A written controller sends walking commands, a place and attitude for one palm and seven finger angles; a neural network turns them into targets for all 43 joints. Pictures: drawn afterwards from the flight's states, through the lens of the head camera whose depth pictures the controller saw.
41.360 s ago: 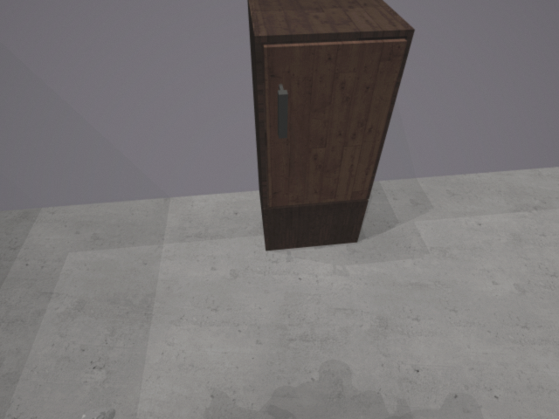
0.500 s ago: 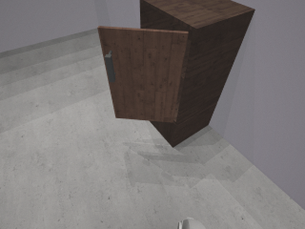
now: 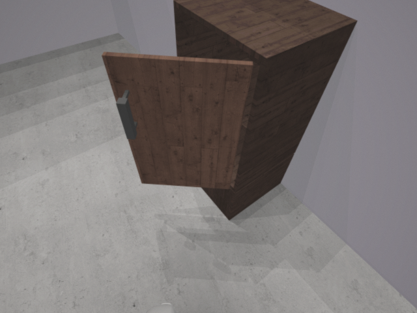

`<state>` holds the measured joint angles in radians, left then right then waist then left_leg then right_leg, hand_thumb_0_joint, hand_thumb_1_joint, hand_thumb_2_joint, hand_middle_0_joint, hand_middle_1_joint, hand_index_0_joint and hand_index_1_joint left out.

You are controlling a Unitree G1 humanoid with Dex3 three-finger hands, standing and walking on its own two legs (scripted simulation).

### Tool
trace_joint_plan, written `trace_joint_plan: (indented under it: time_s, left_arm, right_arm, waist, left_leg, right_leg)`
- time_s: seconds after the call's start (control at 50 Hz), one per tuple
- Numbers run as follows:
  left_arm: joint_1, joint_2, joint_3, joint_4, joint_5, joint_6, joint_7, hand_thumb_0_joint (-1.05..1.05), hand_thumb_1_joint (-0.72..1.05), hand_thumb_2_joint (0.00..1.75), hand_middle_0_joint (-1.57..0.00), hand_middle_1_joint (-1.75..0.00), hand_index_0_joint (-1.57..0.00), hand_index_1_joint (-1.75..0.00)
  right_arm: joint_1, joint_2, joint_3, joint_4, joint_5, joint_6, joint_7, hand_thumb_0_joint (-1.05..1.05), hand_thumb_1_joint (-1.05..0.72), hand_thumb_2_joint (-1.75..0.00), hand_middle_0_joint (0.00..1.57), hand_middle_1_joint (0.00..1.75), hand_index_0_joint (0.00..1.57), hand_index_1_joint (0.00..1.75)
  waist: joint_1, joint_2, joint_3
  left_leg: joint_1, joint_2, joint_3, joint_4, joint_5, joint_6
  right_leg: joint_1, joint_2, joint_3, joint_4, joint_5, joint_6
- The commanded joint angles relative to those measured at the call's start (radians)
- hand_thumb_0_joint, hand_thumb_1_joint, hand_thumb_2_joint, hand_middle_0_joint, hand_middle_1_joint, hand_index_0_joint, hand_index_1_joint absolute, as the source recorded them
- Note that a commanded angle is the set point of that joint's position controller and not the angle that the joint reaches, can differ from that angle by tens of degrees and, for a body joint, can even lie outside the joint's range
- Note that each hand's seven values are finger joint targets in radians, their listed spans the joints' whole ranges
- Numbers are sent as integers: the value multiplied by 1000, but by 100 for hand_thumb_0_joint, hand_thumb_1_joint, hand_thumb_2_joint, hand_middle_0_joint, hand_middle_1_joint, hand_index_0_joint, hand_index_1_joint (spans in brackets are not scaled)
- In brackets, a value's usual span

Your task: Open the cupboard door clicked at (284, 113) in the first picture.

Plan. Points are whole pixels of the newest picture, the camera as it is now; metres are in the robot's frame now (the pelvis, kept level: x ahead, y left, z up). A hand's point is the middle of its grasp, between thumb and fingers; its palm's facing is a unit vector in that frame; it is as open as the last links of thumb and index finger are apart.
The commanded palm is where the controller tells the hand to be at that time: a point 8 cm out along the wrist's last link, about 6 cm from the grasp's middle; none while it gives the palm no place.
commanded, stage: come to a stop and stand still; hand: left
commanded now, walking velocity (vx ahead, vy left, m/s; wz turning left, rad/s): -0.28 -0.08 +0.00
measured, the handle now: (129, 114) +0.62 +0.28 -0.04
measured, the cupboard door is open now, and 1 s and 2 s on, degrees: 50 50 50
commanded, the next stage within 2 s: look again from close up in 1.24 s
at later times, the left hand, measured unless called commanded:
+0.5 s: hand out of the picture +0.05 +0.19 -0.17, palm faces +0.00 -0.96 -0.27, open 7.4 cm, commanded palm none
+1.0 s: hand out of the picture +0.02 +0.18 -0.18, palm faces +0.01 -0.99 -0.16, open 7.4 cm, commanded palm none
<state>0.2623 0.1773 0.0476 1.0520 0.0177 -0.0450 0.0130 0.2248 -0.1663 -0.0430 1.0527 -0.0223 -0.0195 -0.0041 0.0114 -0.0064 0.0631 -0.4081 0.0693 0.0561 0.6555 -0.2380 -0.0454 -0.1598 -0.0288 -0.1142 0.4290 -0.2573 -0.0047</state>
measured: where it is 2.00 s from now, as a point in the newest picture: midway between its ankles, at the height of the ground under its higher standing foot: outside the picture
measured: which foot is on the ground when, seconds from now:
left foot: up 0.00-0.02, down 0.04-0.46, up 0.48-0.74, down 0.76-1.00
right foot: down 0.00-0.10, up 0.12-0.44, down 0.46-1.00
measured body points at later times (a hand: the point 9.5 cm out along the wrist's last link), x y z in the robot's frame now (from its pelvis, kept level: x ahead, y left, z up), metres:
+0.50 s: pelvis -0.01 -0.01 -0.01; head +0.01 -0.02 +0.44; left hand +0.05 +0.24 -0.15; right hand +0.03 -0.27 -0.17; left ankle +0.08 +0.12 -0.73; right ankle -0.05 -0.14 -0.74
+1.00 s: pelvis +0.01 +0.01 +0.00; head +0.02 +0.03 +0.45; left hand +0.02 +0.23 -0.17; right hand +0.04 -0.22 -0.15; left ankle +0.00 +0.09 -0.74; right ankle -0.05 -0.14 -0.74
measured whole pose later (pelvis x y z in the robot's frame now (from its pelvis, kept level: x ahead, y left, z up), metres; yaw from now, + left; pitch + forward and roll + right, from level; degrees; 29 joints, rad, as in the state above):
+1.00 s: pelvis +0.01 +0.01 +0.00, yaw -2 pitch -1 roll +0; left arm 0.24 0.17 0.01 1.11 0.01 0.02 0.02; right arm 0.20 -0.15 -0.02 1.09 -0.02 0.00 -0.04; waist 0.03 -0.04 0.05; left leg -0.20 -0.03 0.07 0.46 -0.26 0.05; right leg -0.12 -0.06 -0.03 0.44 -0.30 0.05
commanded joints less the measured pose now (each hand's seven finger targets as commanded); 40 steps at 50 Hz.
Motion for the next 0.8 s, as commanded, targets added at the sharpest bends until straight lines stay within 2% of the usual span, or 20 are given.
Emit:
trace_joint_plan:
  time_s: [0.0,0.02,0.04,0.06,0.08,0.12,0.18,0.24,0.34,0.38,0.4,0.42,0.44,0.46,0.48,0.52,0.66,0.7,0.76,0.78]
  left_arm:
    - [36,76,-7,-27,-13,11,15,0,90,90,-20,-30,-20,-30]
    - [64,54,-12,-24,-13,21,22,0,90,90,-20,-30,-20,-30]
    - [75,48,-14,-19,-11,35,28,0,90,90,-20,-30,-20,-30]
    - [80,49,-15,-17,-7,50,28,0,90,90,-20,-30,-20,-30]
    - [79,56,-12,-10,-8,66,23,0,90,90,-20,-30,-20,-30]
    - [72,93,-4,-25,-7,85,17,0,90,90,-20,-30,-20,-30]
    - [57,105,15,-52,-4,95,14,0,90,90,-20,-30,-20,-30]
    - [24,93,22,-82,-1,101,6,0,90,90,-20,-30,-20,-30]
    - [29,67,21,-99,1,101,-6,0,90,90,-20,-30,-20,-30]
    - [107,66,21,-68,-1,92,-7,0,90,90,-20,-30,-20,-30]
    - [170,77,26,-45,2,87,-5,0,90,90,-20,-30,-20,-30]
    - [184,121,27,-40,14,76,2,0,90,90,-20,-30,-20,-30]
    - [127,192,30,-61,18,68,10,0,90,90,-20,-30,-20,-30]
    - [28,202,18,-104,13,60,15,0,90,90,-20,-30,-20,-30]
    - [-60,218,17,-128,14,61,8,0,90,90,-20,-30,-20,-30]
    - [-57,154,11,-105,3,31,14,0,90,90,-20,-30,-20,-30]
    - [74,180,19,-38,4,15,19,0,90,90,-20,-30,-20,-30]
    - [46,173,16,-22,-6,21,21,0,90,90,-20,-30,-20,-30]
    - [58,94,-2,-21,-14,34,24,0,90,90,-20,-30,-20,-30]
    - [56,79,-5,-18,-8,41,30,0,90,90,-20,-30,-20,-30]
  right_arm:
    - [134,-93,0,6,4,-20,-13,0,-90,-90,20,30,20,30]
    - [118,-142,-10,-3,6,-18,-23,0,-90,-90,20,30,20,30]
    - [96,-177,-15,-7,6,-4,-30,0,-90,-90,20,30,20,30]
    - [59,-183,-14,-16,6,7,-35,0,-90,-90,20,30,20,30]
    - [30,-179,-15,-23,7,11,-42,0,-90,-90,20,30,20,30]
    - [55,-197,-22,-28,5,17,-57,0,-90,-90,20,30,20,30]
    - [41,-219,-39,-55,0,28,-68,0,-90,-90,20,30,20,30]
    - [13,-224,-49,-74,-2,31,-66,0,-90,-90,20,30,20,30]
    - [-37,-222,-53,-88,-13,37,-45,0,-90,-90,20,30,20,30]
    - [-65,-218,-56,-89,-12,46,-34,0,-90,-90,20,30,20,30]
    - [-75,-195,-54,-93,-9,51,-30,0,-90,-90,20,30,20,30]
    - [-70,-129,-42,-99,1,58,-22,0,-90,-90,20,30,20,30]
    - [-93,-59,-26,-124,8,64,-9,0,-90,-90,20,30,20,30]
    - [-126,-104,-29,-137,1,66,3,0,-90,-90,20,30,20,30]
    - [-87,-98,-29,-131,0,61,16,0,-90,-90,20,30,20,30]
    - [-29,-96,-32,-69,-8,58,10,0,-90,-90,20,30,20,30]
    - [-4,-87,-12,-50,12,27,-2,0,-90,-90,20,30,20,30]
    - [49,-81,-6,-24,13,17,-12,0,-90,-90,20,30,20,30]
    - [80,-150,-10,-5,9,5,-31,0,-90,-90,20,30,20,30]
    - [78,-158,-11,0,6,13,-32,0,-90,-90,20,30,20,30]
  waist:
    - [-25,54,-141]
    - [-14,119,-146]
    - [-16,126,-91]
    - [-9,89,-24]
    - [-6,192,-13]
    - [-23,240,-34]
    - [-34,162,-156]
    - [-37,105,-188]
    - [-27,179,-158]
    - [10,184,-140]
    - [38,104,-123]
    - [45,-72,-79]
    - [35,-308,-3]
    - [29,-242,67]
    - [-17,-172,54]
    - [-21,-216,43]
    - [31,-146,-49]
    - [5,-155,-79]
    - [8,23,-130]
    - [7,18,-91]
  left_leg:
    - [345,76,-79,-204,502,34]
    - [333,185,-165,-203,657,96]
    - [237,230,-174,-229,627,138]
    - [167,229,-178,-260,552,148]
    - [154,221,-209,-302,566,157]
    - [209,274,-237,-325,720,206]
    - [312,309,-224,-262,771,263]
    - [319,295,-204,-263,644,255]
    - [181,256,-201,-354,119,202]
    - [68,202,-174,-367,-129,150]
    - [-26,141,-128,-327,-243,109]
    - [-105,27,-51,-187,-300,54]
    - [-145,-59,17,-11,-274,2]
    - [-82,-29,-52,103,-256,19]
    - [-20,-50,-35,162,-205,26]
    - [-65,-36,-54,189,-106,22]
    - [17,-71,-4,-88,-144,2]
    - [168,-78,-1,-258,40,10]
    - [342,87,-126,-199,504,95]
    - [291,98,-122,-204,422,105]
  right_leg:
    - [-116,-100,58,57,219,-19]
    - [-121,-63,46,73,26,13]
    - [-81,-44,35,86,-122,24]
    - [-78,-32,35,101,-155,27]
    - [-92,-32,27,158,-154,34]
    - [-160,-21,65,375,-303,25]
    - [-252,-14,130,574,-334,26]
    - [-284,-4,134,609,-286,39]
    - [-148,-9,82,372,-251,22]
    - [13,12,37,162,-144,8]
    - [122,12,33,33,-69,2]
    - [118,-90,175,-147,-210,-31]
    - [-38,-298,451,-334,-512,-105]
    - [-230,-356,484,-389,-576,-144]
    - [-286,-319,418,-359,-469,-145]
    - [-129,-237,332,-289,-187,-105]
    - [158,-270,260,-60,556,-143]
    - [107,-222,212,13,568,-95]
    - [-32,-102,121,44,245,-12]
    - [-27,-80,119,6,108,-9]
